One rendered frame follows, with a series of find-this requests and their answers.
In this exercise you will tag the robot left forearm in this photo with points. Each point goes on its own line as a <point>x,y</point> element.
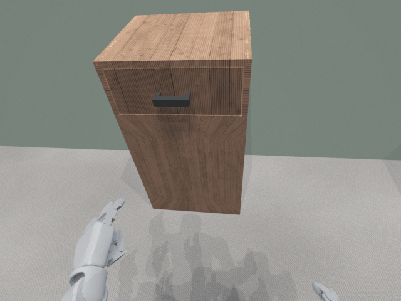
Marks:
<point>87,283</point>

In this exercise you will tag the cabinet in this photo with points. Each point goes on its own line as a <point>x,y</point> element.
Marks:
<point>187,162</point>

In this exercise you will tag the right robot hand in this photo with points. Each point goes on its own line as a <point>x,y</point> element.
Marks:
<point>324,293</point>

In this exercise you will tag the drawer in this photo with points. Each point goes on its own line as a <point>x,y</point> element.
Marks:
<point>215,90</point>

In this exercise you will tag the left robot hand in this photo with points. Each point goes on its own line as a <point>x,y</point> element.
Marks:
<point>100,244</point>

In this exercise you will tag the handle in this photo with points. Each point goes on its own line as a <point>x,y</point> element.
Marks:
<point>171,101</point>

